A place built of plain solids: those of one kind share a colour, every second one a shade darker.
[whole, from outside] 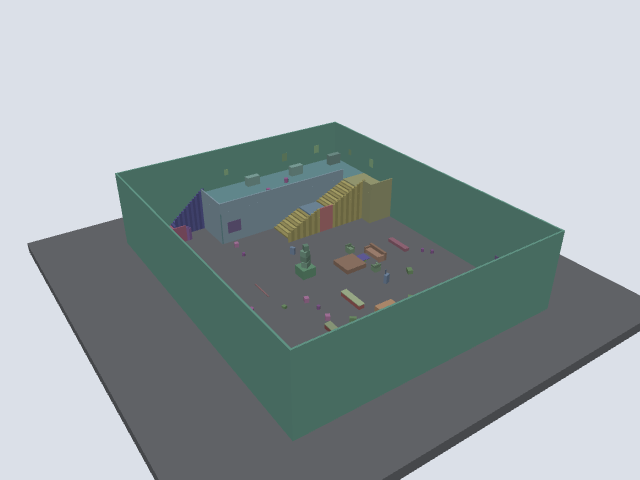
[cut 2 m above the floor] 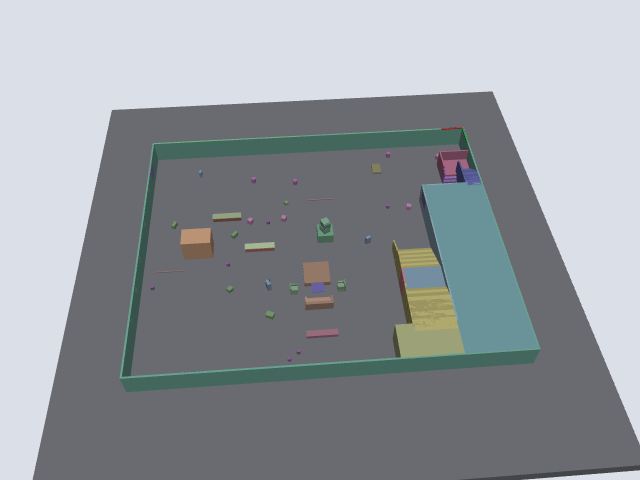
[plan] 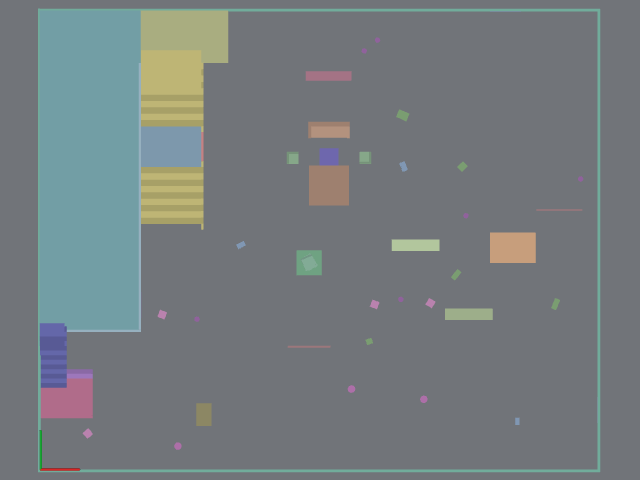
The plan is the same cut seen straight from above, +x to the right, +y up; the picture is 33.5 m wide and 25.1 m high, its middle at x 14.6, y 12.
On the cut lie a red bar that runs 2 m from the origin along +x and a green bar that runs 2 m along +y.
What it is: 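A hall with a side gallery; 29.1 x 23.9 m, 7.2 m high; a gallery 5.2 m broad and 16.8 m long along one side wall at 3.17 m, and a bridge 4.6 x 2.7 m along the rear wall; along the gallery's face a straight stair 3.1 m broad of 10 + 11 risers of 0.151 m with a landing 2.1 m deep; guards 1.06 m over the gallery, the landing and every tread; the front glazed up to 3.12 m, a clerestory band over it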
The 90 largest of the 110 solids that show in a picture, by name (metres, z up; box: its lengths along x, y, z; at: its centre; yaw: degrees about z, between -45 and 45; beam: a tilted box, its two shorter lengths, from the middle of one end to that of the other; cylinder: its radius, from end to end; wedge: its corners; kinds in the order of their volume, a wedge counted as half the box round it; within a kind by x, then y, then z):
{
 "upper_1": {"box": [5.29, 16.81, 3.22], "at": [2.6, 15.6, 1.56]},
 "wall_1": {"box": [0.15, 24.25, 7.25], "at": [-0.07, 11.97, 3.58]},
 "wall_2": {"box": [29.41, 0.15, 7.25], "at": [14.55, -0.07, 3.58]},
 "wall_3": {"box": [29.41, 0.15, 7.25], "at": [14.55, 24.02, 3.58]},
 "wall_4": {"box": [0.15, 24.25, 7.25], "at": [29.18, 11.97, 3.58]},
 "side_1": {"box": [3.15, 0.99, 0.2], "at": [6.82, 13.33, 0.05]},
 "side_2": {"box": [3.15, 0.99, 0.35], "at": [6.82, 13.66, 0.13]},
 "side_3": {"box": [3.15, 0.99, 0.5], "at": [6.82, 13.99, 0.2]},
 "side_4": {"box": [3.15, 0.99, 0.65], "at": [6.82, 14.32, 0.28]},
 "side_5": {"box": [3.15, 0.99, 0.81], "at": [6.82, 14.66, 0.35]},
 "side_6": {"box": [3.15, 0.99, 0.96], "at": [6.82, 14.99, 0.43]},
 "side_7": {"box": [3.15, 0.99, 1.11], "at": [6.82, 15.32, 0.5]},
 "side_8": {"box": [3.15, 0.99, 1.26], "at": [6.82, 15.65, 0.58]},
 "side_9": {"box": [3.15, 0.99, 1.41], "at": [6.82, 15.98, 0.65]},
 "side_10": {"box": [3.15, 0.99, 1.71], "at": [6.82, 18.44, 0.81]},
 "side_11": {"box": [3.15, 0.99, 1.86], "at": [6.82, 18.77, 0.88]},
 "side_12": {"box": [3.15, 0.99, 2.01], "at": [6.82, 19.1, 0.96]},
 "side_13": {"box": [3.15, 0.99, 2.16], "at": [6.82, 19.43, 1.03]},
 "side_14": {"box": [3.15, 0.99, 2.31], "at": [6.82, 19.76, 1.11]},
 "side_15": {"box": [3.15, 0.99, 2.47], "at": [6.82, 20.1, 1.18]},
 "side_16": {"box": [3.15, 0.99, 2.62], "at": [6.82, 20.43, 1.26]},
 "side_17": {"box": [3.15, 0.99, 2.77], "at": [6.82, 20.76, 1.33]},
 "side_18": {"box": [3.15, 0.99, 2.92], "at": [6.82, 21.09, 1.41]},
 "side_19": {"box": [3.15, 0.99, 3.07], "at": [6.82, 21.42, 1.49]},
 "side_20": {"box": [0.12, 0.33, 2.26], "at": [8.45, 19.1, 1.08]},
 "side_21": {"box": [0.12, 0.33, 2.42], "at": [8.45, 19.43, 1.16]},
 "side_22": {"box": [0.12, 0.33, 2.57], "at": [8.45, 19.77, 1.23]},
 "side_23": {"box": [0.12, 0.33, 2.72], "at": [8.45, 20.1, 1.31]},
 "side_24": {"box": [0.12, 0.33, 2.87], "at": [8.45, 20.43, 1.38]},
 "side_25": {"box": [0.12, 0.33, 3.02], "at": [8.45, 20.76, 1.46]},
 "side_26": {"box": [0.12, 0.33, 3.17], "at": [8.45, 21.09, 1.53]},
 "bridge_1": {"box": [4.57, 2.74, 3.22], "at": [7.51, 22.63, 1.56]},
 "bridge_2": {"box": [1.29, 0.12, 3.32], "at": [9.15, 21.32, 1.61]},
 "bridge_3": {"box": [1.29, 0.12, 4.28], "at": [9.15, 21.32, 2.09]},
 "bridge_4": {"box": [0.12, 2.57, 3.32], "at": [9.74, 22.66, 1.61]},
 "bridge_5": {"box": [0.12, 2.57, 4.28], "at": [9.74, 22.66, 2.09]},
 "piece_1": {"box": [1.29, 0.7, 0.84], "at": [0.59, 4.63, 0.37]},
 "piece_2": {"box": [1.29, 0.7, 1.04], "at": [0.59, 4.87, 0.47]},
 "piece_3": {"box": [1.29, 0.7, 1.24], "at": [0.59, 5.11, 0.57]},
 "piece_4": {"box": [1.29, 0.7, 1.44], "at": [0.59, 5.35, 0.67]},
 "piece_5": {"box": [1.29, 0.7, 1.64], "at": [0.59, 5.6, 0.77]},
 "piece_6": {"box": [1.29, 0.7, 1.83], "at": [0.59, 5.84, 0.87]},
 "piece_7": {"box": [1.29, 0.7, 2.03], "at": [0.59, 6.08, 0.97]},
 "piece_8": {"box": [1.29, 0.7, 2.23], "at": [0.59, 6.33, 1.07]},
 "piece_9": {"box": [1.29, 0.7, 2.43], "at": [0.59, 6.57, 1.16]},
 "piece_10": {"box": [1.29, 0.7, 3.02], "at": [0.59, 7.3, 1.46]},
 "piece_11": {"box": [0.12, 0.24, 3.09], "at": [1.3, 5.85, 1.5]},
 "piece_12": {"box": [0.12, 0.24, 3.29], "at": [1.3, 6.1, 1.6]},
 "piece_13": {"box": [0.12, 0.24, 3.49], "at": [1.3, 6.34, 1.69]},
 "piece_14": {"box": [0.12, 0.24, 3.69], "at": [1.3, 6.58, 1.79]},
 "piece_15": {"box": [0.12, 0.24, 3.88], "at": [1.3, 6.83, 1.89]},
 "piece_16": {"box": [0.12, 0.24, 4.08], "at": [1.3, 7.07, 1.99]},
 "edge_1": {"box": [3.88, 0.12, 3.32], "at": [3.3, 7.25, 1.61]},
 "edge_2": {"box": [3.88, 0.12, 4.28], "at": [3.3, 7.25, 2.09]},
 "edge_3": {"box": [0.12, 13.95, 3.32], "at": [5.18, 14.29, 1.61]},
 "edge_4": {"box": [0.12, 13.95, 4.28], "at": [5.18, 14.29, 2.09]},
 "landing_1": {"box": [3.15, 2.78, 1.56], "at": [6.82, 17.21, 0.73]},
 "window_wall_1": {"box": [12.53, 0.15, 3.17], "at": [6.26, -0.07, 1.53]},
 "window_wall_2": {"box": [13.58, 0.15, 3.17], "at": [22.32, -0.07, 1.53]},
 "kiosk_1": {"box": [2.4, 1.6, 2.35], "at": [24.69, 11.6, 1.12]},
 "floor_1": {"box": [2.65, 1.97, 0.64], "at": [1.27, 3.78, 0.27]},
 "floor_2": {"box": [2.72, 0.12, 1.7], "at": [1.36, 2.73, 0.8]},
 "floor_3": {"box": [0.12, 1.97, 1.7], "at": [2.66, 3.78, 0.8]},
 "sofa_1": {"box": [2.1, 2.1, 0.47], "at": [15.07, 14.85, 0.18]},
 "sofa_2": {"box": [1.86, 0.65, 0.37], "at": [15.07, 17.68, 0.24]},
 "sofa_3": {"box": [2.18, 0.24, 0.83], "at": [15.07, 18.06, 0.36]},
 "sofa_4": {"box": [0.16, 0.86, 0.65], "at": [16.08, 17.75, 0.28]},
 "case_1": {"box": [0.6, 1.4, 0.97], "at": [1.14, 12.92, 3.61]},
 "case_2": {"box": [0.6, 1.4, 1.12], "at": [1.34, 22.83, 3.68]},
 "case_3": {"box": [0.6, 1.4, 1.03], "at": [1.48, 17.9, 3.64]},
 "centre_base_1": {"box": [1.32, 1.32, 0.93], "at": [14.03, 10.81, 0.41]},
 "bench_1": {"box": [2.44, 0.54, 0.43], "at": [19.6, 11.73, 0.17]},
 "bench_2": {"box": [2.44, 0.54, 0.43], "at": [22.39, 8.12, 0.17]},
 "landside_1": {"box": [0.12, 1.52, 1.66], "at": [8.45, 16.88, 0.78]},
 "landside_2": {"box": [0.12, 1.52, 2.62], "at": [8.45, 16.88, 1.26]},
 "centre_1": {"box": [0.63, 0.68, 0.53], "at": [14.0, 10.83, 1.67], "yaw": 24.7},
 "centre_2": {"box": [0.61, 0.63, 0.53], "at": [14.03, 10.77, 2.19], "yaw": 22.4},
 "centre_3": {"box": [0.44, 0.42, 0.53], "at": [14.05, 10.85, 2.72], "yaw": -14.4},
 "centre_4": {"box": [0.57, 0.75, 0.53], "at": [14.06, 10.85, 1.14], "yaw": 30.8},
 "svca_1": {"box": [1.24, 0.7, 0.45], "at": [1.98, 4.65, 0.17]},
 "svca_2": {"box": [1.24, 0.7, 0.25], "at": [1.98, 4.89, 0.07]},
 "club_1": {"box": [0.62, 0.64, 0.48], "at": [13.17, 16.3, 0.19]},
 "club_2": {"box": [0.62, 0.64, 0.48], "at": [16.97, 16.3, 0.19]},
 "bench_upholstered_1": {"box": [2.4, 0.5, 0.3], "at": [15.05, 20.57, 0.3]},
 "suitcase_1": {"box": [0.45, 0.27, 0.77], "at": [10.47, 11.74, 0.33], "yaw": 28.6},
 "suitcase_2": {"box": [0.3, 0.5, 0.85], "at": [18.97, 15.84, 0.38], "yaw": 20.6},
 "bench_top_1": {"box": [2.5, 0.6, 0.07], "at": [19.6, 11.73, 0.41]},
 "bench_top_2": {"box": [2.5, 0.6, 0.07], "at": [22.39, 8.12, 0.41]},
 "pallet_1": {"box": [0.8, 1.2, 0.19], "at": [8.53, 2.87, 0.05]},
 "box_cardboard_1": {"box": [0.59, 0.44, 0.42], "at": [18.93, 18.52, 0.16], "yaw": -24.1}
}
